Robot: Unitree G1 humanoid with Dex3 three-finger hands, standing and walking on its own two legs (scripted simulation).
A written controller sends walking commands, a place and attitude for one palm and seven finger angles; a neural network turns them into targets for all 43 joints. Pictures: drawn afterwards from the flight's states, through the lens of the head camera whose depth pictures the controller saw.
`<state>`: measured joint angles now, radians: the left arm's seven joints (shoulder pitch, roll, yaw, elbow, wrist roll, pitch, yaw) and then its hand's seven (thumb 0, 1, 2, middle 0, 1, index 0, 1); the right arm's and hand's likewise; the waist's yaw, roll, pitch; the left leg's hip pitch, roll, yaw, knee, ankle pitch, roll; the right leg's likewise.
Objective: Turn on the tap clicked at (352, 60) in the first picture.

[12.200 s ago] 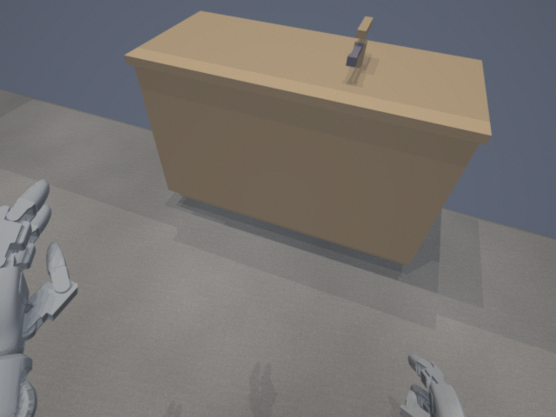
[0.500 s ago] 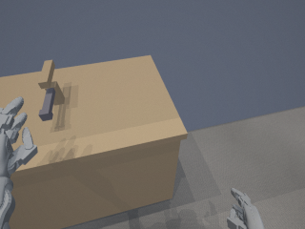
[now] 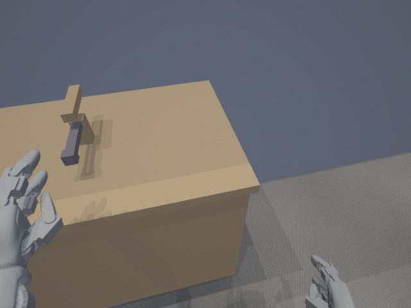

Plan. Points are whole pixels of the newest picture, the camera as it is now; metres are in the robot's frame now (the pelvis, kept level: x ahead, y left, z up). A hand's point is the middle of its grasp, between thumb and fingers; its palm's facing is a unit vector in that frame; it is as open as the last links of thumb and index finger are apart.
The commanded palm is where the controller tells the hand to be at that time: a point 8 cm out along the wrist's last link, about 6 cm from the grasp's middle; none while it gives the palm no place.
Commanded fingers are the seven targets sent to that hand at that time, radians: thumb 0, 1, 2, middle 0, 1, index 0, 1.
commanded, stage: turn the palm inward beside the body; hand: left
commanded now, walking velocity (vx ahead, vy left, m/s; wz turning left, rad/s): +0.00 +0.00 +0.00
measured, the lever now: (70, 157) +0.39 +0.37 +0.07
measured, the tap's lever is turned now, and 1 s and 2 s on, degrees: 0 0 0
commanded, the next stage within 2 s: reach beside the lever's end, fingers flat in 1.10 s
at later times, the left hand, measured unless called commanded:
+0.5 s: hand (58, 238) +0.18 +0.24 +0.14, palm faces +0.47 -0.87 -0.16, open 7.4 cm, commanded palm +0.12 +0.28 +0.15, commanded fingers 0.00 0.90 0.90 -0.20 -0.30 -0.20 -0.30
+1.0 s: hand (68, 238) +0.18 +0.22 +0.14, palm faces +0.50 -0.86 -0.14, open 7.4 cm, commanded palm +0.12 +0.27 +0.15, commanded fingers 0.00 0.90 0.90 -0.20 -0.30 -0.20 -0.30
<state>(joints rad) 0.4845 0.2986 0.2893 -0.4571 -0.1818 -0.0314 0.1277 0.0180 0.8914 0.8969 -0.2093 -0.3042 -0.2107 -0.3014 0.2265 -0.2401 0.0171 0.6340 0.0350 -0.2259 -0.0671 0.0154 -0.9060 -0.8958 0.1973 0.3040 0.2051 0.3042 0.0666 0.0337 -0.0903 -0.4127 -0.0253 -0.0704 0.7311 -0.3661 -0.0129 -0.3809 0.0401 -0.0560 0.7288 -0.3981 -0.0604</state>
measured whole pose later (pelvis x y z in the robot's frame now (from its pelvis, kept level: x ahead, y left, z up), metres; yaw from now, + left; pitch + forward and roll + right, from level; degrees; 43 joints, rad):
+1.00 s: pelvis +0.00 -0.01 +0.00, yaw +1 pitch +1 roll +0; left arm 0.55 0.21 0.20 -0.53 -0.22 0.11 0.21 0.02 0.90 0.90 -0.21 -0.30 -0.21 -0.30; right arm 0.21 -0.24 0.04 0.64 0.03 -0.23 -0.08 0.02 -0.90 -0.90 0.20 0.30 0.21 0.30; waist 0.07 0.05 -0.09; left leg -0.38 -0.02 -0.09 0.71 -0.35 -0.02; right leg -0.34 0.04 -0.08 0.70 -0.39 -0.07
